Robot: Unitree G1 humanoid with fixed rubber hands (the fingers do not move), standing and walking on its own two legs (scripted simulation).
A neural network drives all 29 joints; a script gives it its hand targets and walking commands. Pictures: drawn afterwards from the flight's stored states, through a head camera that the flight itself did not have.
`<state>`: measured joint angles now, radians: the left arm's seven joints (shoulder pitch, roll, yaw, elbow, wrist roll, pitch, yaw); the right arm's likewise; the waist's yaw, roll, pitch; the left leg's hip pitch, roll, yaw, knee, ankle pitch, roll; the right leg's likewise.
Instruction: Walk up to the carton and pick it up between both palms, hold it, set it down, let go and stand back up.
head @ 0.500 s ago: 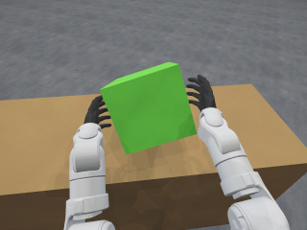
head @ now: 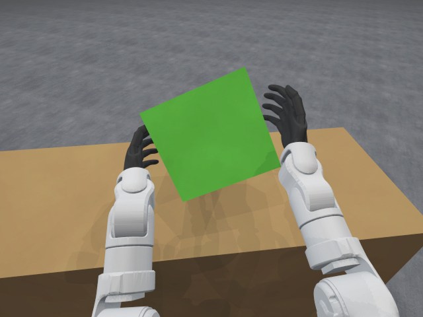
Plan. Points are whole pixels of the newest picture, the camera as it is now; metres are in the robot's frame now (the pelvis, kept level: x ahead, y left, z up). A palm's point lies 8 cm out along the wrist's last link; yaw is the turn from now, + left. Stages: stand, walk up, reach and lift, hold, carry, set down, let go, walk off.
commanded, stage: set down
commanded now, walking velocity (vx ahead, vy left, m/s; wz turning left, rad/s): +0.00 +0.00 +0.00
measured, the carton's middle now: (215, 128) +0.47 -0.01 +0.16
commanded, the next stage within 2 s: none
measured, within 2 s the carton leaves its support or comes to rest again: neither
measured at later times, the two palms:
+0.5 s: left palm (139, 170) +0.38 +0.15 +0.13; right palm (276, 139) +0.41 -0.12 +0.17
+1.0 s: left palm (148, 189) +0.36 +0.14 +0.09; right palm (284, 162) +0.38 -0.14 +0.13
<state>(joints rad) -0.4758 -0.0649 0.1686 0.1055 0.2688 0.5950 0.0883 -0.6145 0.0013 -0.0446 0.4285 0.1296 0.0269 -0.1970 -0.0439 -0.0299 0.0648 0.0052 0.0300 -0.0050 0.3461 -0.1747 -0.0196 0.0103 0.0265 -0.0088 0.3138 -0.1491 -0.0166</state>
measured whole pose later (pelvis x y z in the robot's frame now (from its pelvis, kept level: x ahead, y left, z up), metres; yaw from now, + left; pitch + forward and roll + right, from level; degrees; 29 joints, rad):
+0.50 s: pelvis +0.03 +0.00 +0.00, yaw +0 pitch -7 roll +0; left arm -0.40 -0.09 0.22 0.14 0.30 0.40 0.08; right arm -0.62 0.02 -0.04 0.57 0.07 -0.11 -0.18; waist -0.04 -0.03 0.09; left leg 0.00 0.03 0.00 0.34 -0.21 -0.03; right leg 0.01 0.03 -0.01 0.29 -0.18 -0.02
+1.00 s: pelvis +0.02 +0.00 +0.00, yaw +0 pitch -8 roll -1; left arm -0.41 -0.13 0.24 0.31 0.34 0.34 0.05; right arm -0.60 0.02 -0.16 0.74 0.03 -0.18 -0.08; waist -0.04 -0.03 0.11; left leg 0.00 0.03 0.00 0.34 -0.19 -0.03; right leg 0.01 0.03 -0.01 0.29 -0.16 -0.02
